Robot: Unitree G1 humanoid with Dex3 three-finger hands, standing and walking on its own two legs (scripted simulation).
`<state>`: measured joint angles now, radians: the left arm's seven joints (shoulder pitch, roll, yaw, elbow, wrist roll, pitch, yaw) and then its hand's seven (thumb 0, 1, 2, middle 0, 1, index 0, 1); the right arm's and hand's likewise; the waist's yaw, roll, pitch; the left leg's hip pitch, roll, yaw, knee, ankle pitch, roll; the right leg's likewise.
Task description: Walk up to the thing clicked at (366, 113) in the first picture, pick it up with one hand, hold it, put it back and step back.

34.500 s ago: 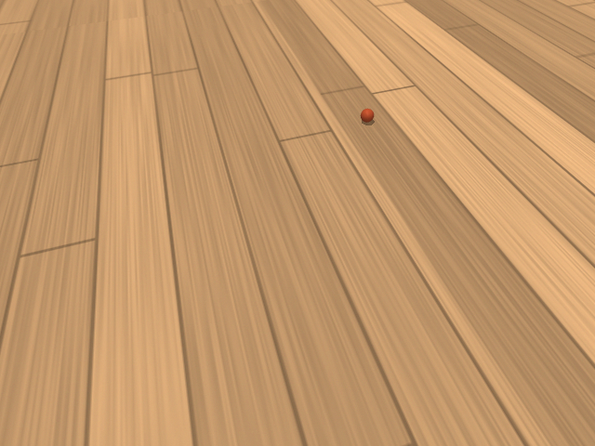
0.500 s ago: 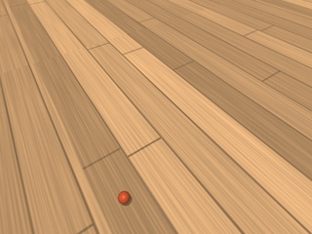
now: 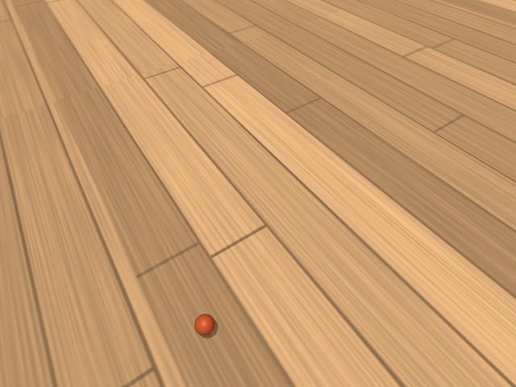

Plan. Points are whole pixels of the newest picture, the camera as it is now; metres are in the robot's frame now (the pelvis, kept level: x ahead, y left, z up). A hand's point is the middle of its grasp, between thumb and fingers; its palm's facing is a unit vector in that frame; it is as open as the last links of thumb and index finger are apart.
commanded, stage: stand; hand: left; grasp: from above
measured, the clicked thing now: (204, 324) +0.44 +0.23 -0.75
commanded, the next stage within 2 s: step back in 0.28 s
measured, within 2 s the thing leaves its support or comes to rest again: neither
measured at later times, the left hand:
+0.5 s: hand out of the picture +0.07 +0.29 -0.17, palm faces -0.02 -0.93 -0.37, open 7.4 cm
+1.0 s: hand out of the picture +0.00 +0.32 -0.18, palm faces -0.10 -0.92 -0.39, open 7.4 cm
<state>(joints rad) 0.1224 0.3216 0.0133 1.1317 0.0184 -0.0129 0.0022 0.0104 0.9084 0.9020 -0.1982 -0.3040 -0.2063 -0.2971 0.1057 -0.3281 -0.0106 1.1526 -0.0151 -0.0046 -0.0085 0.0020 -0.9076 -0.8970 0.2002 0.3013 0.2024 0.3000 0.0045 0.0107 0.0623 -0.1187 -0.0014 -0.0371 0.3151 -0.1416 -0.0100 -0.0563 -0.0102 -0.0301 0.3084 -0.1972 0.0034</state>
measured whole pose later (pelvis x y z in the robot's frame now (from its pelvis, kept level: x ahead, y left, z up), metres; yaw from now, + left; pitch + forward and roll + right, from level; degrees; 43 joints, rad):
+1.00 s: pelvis -0.12 +0.06 -0.03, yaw -4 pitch -3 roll +1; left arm 0.12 0.37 0.07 0.90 0.02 0.05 0.01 0.01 0.91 0.90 -0.20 -0.30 -0.21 -0.30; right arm 0.09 -0.34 -0.05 0.86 -0.01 0.03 -0.02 0.00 -0.90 -0.90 0.20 0.30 0.21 0.30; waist -0.01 -0.01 0.20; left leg -0.34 -0.03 0.08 0.65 -0.26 0.07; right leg -0.25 0.03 0.06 0.68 -0.39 -0.02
